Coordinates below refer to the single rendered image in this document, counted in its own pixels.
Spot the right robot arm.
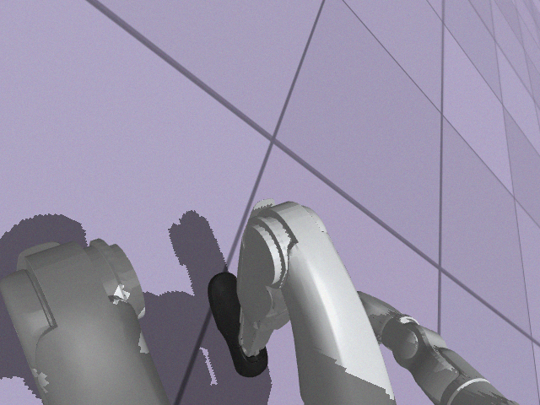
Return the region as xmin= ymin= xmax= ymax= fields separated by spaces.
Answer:
xmin=381 ymin=314 xmax=519 ymax=405

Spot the right robot hand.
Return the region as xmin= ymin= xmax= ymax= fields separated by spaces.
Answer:
xmin=357 ymin=291 xmax=402 ymax=346

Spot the right robot foot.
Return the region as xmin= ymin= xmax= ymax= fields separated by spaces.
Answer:
xmin=208 ymin=273 xmax=268 ymax=377

